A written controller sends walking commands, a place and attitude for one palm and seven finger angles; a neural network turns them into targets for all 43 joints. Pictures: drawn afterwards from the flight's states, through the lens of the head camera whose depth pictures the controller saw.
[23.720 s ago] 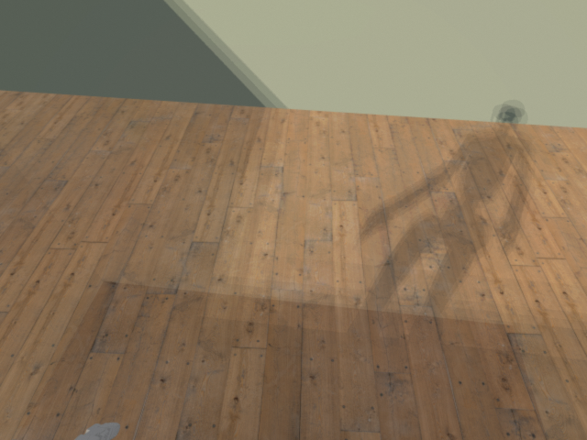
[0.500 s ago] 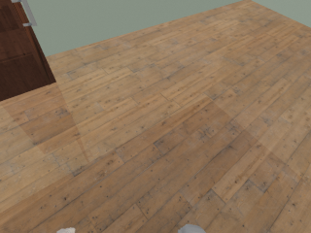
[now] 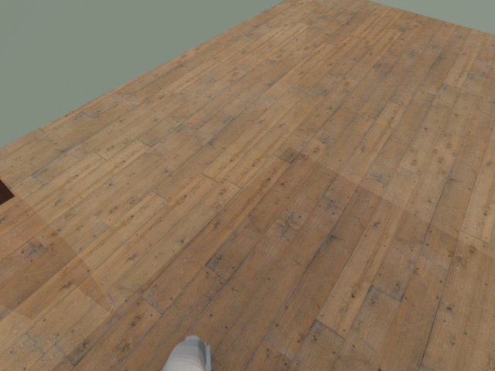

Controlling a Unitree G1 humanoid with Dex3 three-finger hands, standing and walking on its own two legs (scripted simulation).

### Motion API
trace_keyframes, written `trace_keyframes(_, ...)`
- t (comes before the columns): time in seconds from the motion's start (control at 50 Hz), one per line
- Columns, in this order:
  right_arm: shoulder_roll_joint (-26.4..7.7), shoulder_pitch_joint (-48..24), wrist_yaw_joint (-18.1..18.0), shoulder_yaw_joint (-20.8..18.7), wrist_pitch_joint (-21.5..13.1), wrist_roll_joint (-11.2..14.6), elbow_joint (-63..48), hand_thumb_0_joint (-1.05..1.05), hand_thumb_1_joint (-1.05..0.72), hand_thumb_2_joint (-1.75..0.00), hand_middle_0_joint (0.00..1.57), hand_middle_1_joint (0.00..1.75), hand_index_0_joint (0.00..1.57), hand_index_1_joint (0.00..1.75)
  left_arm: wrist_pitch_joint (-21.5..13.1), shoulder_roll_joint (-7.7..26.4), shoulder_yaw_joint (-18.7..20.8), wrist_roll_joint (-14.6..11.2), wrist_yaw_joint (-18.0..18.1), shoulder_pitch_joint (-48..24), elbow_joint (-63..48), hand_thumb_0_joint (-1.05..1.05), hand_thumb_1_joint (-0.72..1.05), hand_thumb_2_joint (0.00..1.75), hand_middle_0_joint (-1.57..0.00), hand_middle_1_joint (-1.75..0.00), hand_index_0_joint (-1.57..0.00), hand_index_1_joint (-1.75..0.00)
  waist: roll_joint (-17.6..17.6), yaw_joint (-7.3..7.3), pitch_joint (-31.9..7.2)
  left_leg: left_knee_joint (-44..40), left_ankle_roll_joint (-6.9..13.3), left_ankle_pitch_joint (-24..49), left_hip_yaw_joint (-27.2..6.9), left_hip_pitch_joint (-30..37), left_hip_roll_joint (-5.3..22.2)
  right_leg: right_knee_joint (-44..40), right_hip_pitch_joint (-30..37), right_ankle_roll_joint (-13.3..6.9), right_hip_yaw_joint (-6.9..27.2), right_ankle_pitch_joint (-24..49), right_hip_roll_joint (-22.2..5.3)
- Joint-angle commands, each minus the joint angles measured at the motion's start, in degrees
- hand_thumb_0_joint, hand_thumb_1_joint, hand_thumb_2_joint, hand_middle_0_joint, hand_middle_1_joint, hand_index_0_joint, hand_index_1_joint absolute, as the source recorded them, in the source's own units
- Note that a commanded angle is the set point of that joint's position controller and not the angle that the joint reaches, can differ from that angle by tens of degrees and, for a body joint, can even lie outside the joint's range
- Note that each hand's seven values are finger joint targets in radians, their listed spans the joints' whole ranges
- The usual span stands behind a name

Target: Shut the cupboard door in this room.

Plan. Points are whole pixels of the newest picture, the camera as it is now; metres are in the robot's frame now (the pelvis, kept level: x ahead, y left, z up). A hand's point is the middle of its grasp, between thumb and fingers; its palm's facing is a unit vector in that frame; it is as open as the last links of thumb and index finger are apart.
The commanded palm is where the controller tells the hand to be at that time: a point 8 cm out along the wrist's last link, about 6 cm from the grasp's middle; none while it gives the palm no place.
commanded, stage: walk around to get in front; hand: left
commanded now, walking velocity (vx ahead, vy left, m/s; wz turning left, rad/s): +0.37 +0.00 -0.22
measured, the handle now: out of the picture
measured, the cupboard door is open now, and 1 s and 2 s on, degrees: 84 84 84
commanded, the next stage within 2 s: none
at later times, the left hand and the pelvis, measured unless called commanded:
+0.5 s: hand (170, 272) +0.33 +0.19 -0.16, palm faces -0.15 -0.98 -0.15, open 7.4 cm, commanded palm none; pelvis +0.22 +0.03 +0.00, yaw -8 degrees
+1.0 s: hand (200, 230) +0.44 +0.14 -0.17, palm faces -0.09 -0.97 -0.21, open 7.2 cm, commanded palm none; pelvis +0.42 -0.05 +0.00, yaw -8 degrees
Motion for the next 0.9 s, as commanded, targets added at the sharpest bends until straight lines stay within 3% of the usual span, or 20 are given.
trace_keyframes(0.0, -3.2, -4.5, 0.6, -0.3, -1.7, 0.4, -5.0, 0.0, -0.9, -0.9, 0.2, 0.3, 0.2, 0.3, -1.5, 9.7, 1.6, -0.2, 0.8, 1.5, -1.9, 0.0, 0.9, 0.9, -0.2, -0.3, -0.2, -0.3, -9.3, 1.74, 1.2, -10.0, 1.6, 2.0, 0.6, 4.8, -1.9, -8.2, -2.7, -7.4, 10.3, 16.3, -14.1)
trace_keyframes(0.04, -3.8, -4.1, 0.5, -0.4, -2.2, 0.4, -4.9, 0.0, -0.9, -0.9, 0.2, 0.3, 0.2, 0.3, -1.3, 10.1, 1.6, -0.2, 0.9, 1.9, -1.2, 0.0, 0.9, 0.9, -0.2, -0.3, -0.2, -0.3, -10.4, 1.13, 1.2, -14.3, 2.5, 0.8, 1.6, 9.1, -3.6, -5.8, -1.6, -6.9, 10.2, 19.6, -13.9)
trace_keyframes(0.08, -6.5, 7.0, -0.5, -1.0, -3.1, -0.1, -1.2, 0.0, -0.9, -0.9, 0.2, 0.3, 0.2, 0.3, -1.4, 9.8, 1.7, -0.5, 0.9, 1.0, -0.9, 0.0, 0.9, 0.9, -0.2, -0.3, -0.2, -0.3, -5.0, -4.12, -4.8, -22.2, 3.5, 3.6, 1.9, 26.2, -5.6, 9.5, -4.6, -4.4, 7.1, 27.7, -10.2)
trace_keyframes(0.1, -11.7, 15.6, -1.2, -2.2, -3.6, -0.8, 1.3, 0.0, -0.9, -0.9, 0.2, 0.3, 0.2, 0.3, -1.3, 7.1, 1.5, -0.9, 0.6, 3.3, -1.1, 0.0, 0.9, 0.9, -0.2, -0.3, -0.2, -0.3, 4.7, -6.66, -12.0, -25.1, 6.1, 3.3, -8.3, 40.9, 3.3, 24.2, -12.8, -2.1, 4.2, 18.3, -5.5)
trace_keyframes(0.12, -17.1, 21.3, -1.5, -3.1, -3.5, -1.0, 2.8, 0.0, -0.9, -0.9, 0.2, 0.3, 0.2, 0.3, -1.3, 4.1, 0.7, -1.4, -0.1, 7.1, -1.4, 0.0, 0.9, 0.9, -0.2, -0.3, -0.2, -0.3, 19.5, -6.66, -17.0, -31.1, 10.8, 4.3, -27.0, 51.1, 17.8, 41.7, -26.2, 0.0, -1.0, -13.4, 1.1)
trace_keyframes(0.14, -15.8, 19.5, -1.9, -2.7, -2.9, -0.2, 3.2, 0.0, -0.9, -0.9, 0.2, 0.3, 0.2, 0.3, -1.1, 5.2, 0.6, -0.8, 0.4, 5.5, -1.4, 0.0, 0.9, 0.9, -0.2, -0.3, -0.2, -0.3, 18.0, -6.45, -16.8, -36.4, 11.7, -4.9, -31.0, 46.8, 20.0, 50.1, -28.9, -0.5, 3.8, -14.6, -0.7)
trace_keyframes(0.2, -7.3, 10.6, -1.9, -0.6, -3.5, -0.1, 1.5, 0.0, -0.9, -0.9, 0.2, 0.3, 0.2, 0.3, -0.5, 4.2, 0.6, 0.0, -0.9, -1.8, -1.4, 0.0, 0.9, 0.9, -0.2, -0.3, -0.2, -0.3, 4.0, -2.92, -1.2, -39.4, 12.2, -3.8, -18.7, 28.2, 14.7, 51.9, -31.2, 0.2, 3.2, -3.1, -7.4)
trace_keyframes(0.24, -5.4, 9.3, -2.1, -0.2, -4.3, 0.1, 2.4, 0.0, -0.9, -0.9, 0.2, 0.3, 0.2, 0.3, 0.7, 1.9, 0.4, 0.3, -1.0, 1.0, -0.5, 0.0, 0.9, 0.9, -0.2, -0.3, -0.2, -0.3, 3.0, -0.42, -1.6, -39.8, 11.5, 1.9, -9.9, 25.1, 12.0, 48.8, -28.5, 1.1, 2.2, -0.6, -8.1)
trace_keyframes(0.3, -4.3, 10.1, -2.2, -0.3, -4.8, 0.5, 3.8, 0.0, -0.9, -0.9, 0.2, 0.3, 0.2, 0.3, 1.8, 0.7, 0.5, 0.5, -1.2, 1.5, -0.5, 0.0, 0.9, 0.9, -0.2, -0.3, -0.2, -0.3, 4.3, 1.11, -1.3, -41.3, 11.3, 5.4, -3.7, 24.1, 9.4, 45.6, -29.2, 2.2, 1.2, 4.8, -8.5)
trace_keyframes(0.4, -3.3, 14.4, -2.2, -0.8, -4.9, 0.5, 6.4, 0.0, -0.9, -0.9, 0.2, 0.3, 0.2, 0.3, 2.1, -0.4, 0.5, 0.5, -1.4, -6.8, -3.5, 0.0, 0.9, 0.9, -0.2, -0.3, -0.2, -0.3, 3.9, -0.17, 2.6, -42.7, 12.0, 7.5, 0.0, 26.4, 9.0, 32.5, -32.2, 3.5, -1.0, 9.7, -10.0)
trace_keyframes(0.46, -3.5, 17.2, -2.1, -1.1, -4.6, 0.2, 8.1, 0.0, -0.9, -0.9, 0.2, 0.3, 0.2, 0.3, 1.7, -0.7, 0.2, 0.3, -1.4, -12.2, -5.1, 0.0, 0.9, 0.9, -0.2, -0.3, -0.2, -0.3, 4.4, -1.92, 4.0, -41.6, 11.9, 10.1, 1.3, 28.3, 9.4, 23.0, -29.7, 3.1, -3.5, 8.9, -9.2)
trace_keyframes(0.54, -4.5, 18.1, -2.3, -1.2, -3.9, -0.1, 9.4, 0.0, -0.9, -0.9, 0.2, 0.3, 0.2, 0.3, 0.9, -0.3, 0.4, 0.3, -1.4, -13.5, -5.4, 0.0, 0.9, 0.9, -0.2, -0.3, -0.2, -0.3, 5.0, -1.7, 2.9, -36.7, 11.0, 15.6, 2.1, 30.2, 10.1, 14.4, -22.2, 1.4, -6.2, 6.5, -6.3)
trace_keyframes(0.56, -4.6, 18.0, -2.3, -1.3, -3.7, 0.0, 9.7, 0.0, -0.9, -0.9, 0.2, 0.3, 0.2, 0.3, 0.6, 0.4, 0.6, 0.3, -1.3, -10.8, -4.6, 0.0, 0.9, 0.9, -0.2, -0.3, -0.2, -0.3, 3.5, -0.03, 1.5, -32.5, 10.3, 20.7, 3.0, 30.0, 9.6, 11.3, -17.3, 0.6, -7.1, 6.3, -5.1)
trace_keyframes(0.6, -4.4, 16.9, -2.0, -1.1, -3.7, 0.6, 9.8, 0.0, -0.9, -0.9, 0.2, 0.3, 0.2, 0.3, -0.6, 4.3, 1.6, 0.7, -0.8, 4.7, 0.7, 0.0, 0.9, 0.9, -0.2, -0.3, -0.2, -0.3, -0.1, 6.95, -7.6, -13.4, 6.8, 25.8, 7.2, 24.2, 5.1, 5.9, 4.9, -1.4, -6.8, 9.9, -4.3)
trace_keyframes(0.62, -1.1, 17.4, -1.4, -0.5, -3.9, 1.2, 8.5, 0.0, -0.9, -0.9, 0.2, 0.3, 0.2, 0.3, -1.4, 10.6, 3.2, 0.8, 0.1, 13.7, 3.3, 0.0, 0.9, 0.9, -0.2, -0.3, -0.2, -0.3, -12.9, 9.98, -14.4, 3.9, 4.6, 5.8, 9.9, 10.1, 0.0, 3.4, 19.1, -5.5, 10.3, 10.3, -18.5)
trace_keyframes(0.64, -0.1, 16.3, -1.5, 0.1, -3.6, 1.5, 6.4, 0.0, -0.9, -0.9, 0.2, 0.3, 0.2, 0.3, -1.4, 15.1, 4.0, -0.4, 0.5, 15.8, 4.4, 0.0, 0.9, 0.9, -0.2, -0.3, -0.2, -0.3, -17.9, 8.26, -15.8, 17.8, 3.6, -20.7, 4.8, -0.6, -5.7, -2.6, 22.0, -10.5, 27.2, 15.3, -28.2)
trace_keyframes(0.66, -1.3, 12.2, -1.7, -0.4, -2.8, 1.7, 6.0, 0.0, -0.9, -0.9, 0.2, 0.3, 0.2, 0.3, -1.0, 13.7, 4.0, -0.9, 0.8, 11.8, 3.4, 0.0, 0.9, 0.9, -0.2, -0.3, -0.2, -0.3, -14.1, 8.22, -13.1, 24.1, 4.5, -18.7, -1.7, -2.0, -3.2, -5.6, 15.2, -10.2, 27.4, 9.5, -28.8)
trace_keyframes(0.7, -0.1, 8.9, -1.5, -0.7, -2.6, 0.8, 6.1, 0.0, -0.9, -0.9, 0.2, 0.3, 0.2, 0.3, -1.0, 7.9, 2.2, -0.9, 0.9, 2.5, 1.1, 0.0, 0.9, 0.9, -0.2, -0.3, -0.2, -0.3, -4.8, 4.34, -2.6, 22.9, 4.6, -7.9, -3.7, -3.0, 1.1, -8.1, 1.2, -7.5, 17.3, 1.2, -23.8)
trace_keyframes(0.76, 1.9, 13.8, -1.1, -0.5, -1.0, 0.2, 8.0, 0.0, -0.9, -0.9, 0.2, 0.3, 0.2, 0.3, -1.8, 3.7, 0.8, -0.3, 1.1, -0.9, 1.0, 0.0, 0.9, 0.9, -0.2, -0.3, -0.2, -0.3, -7.8, -0.18, -0.7, 16.1, 3.3, -3.1, -2.0, 3.1, 1.5, -11.2, -8.7, -5.1, 6.5, 3.0, -18.6)
trace_keyframes(0.88, 1.3, 5.4, 0.1, -0.6, -0.7, 0.2, 3.8, 0.0, -0.9, -0.9, 0.2, 0.3, 0.2, 0.3, -3.0, 4.0, 0.4, -0.1, 1.0, 2.1, 1.7, 0.0, 0.9, 0.9, -0.2, -0.3, -0.2, -0.3, -8.9, 0.27, 2.3, 2.4, 1.9, 1.6, -0.3, 0.3, 1.3, -13.6, -7.8, -6.6, 2.4, 7.4, -17.2)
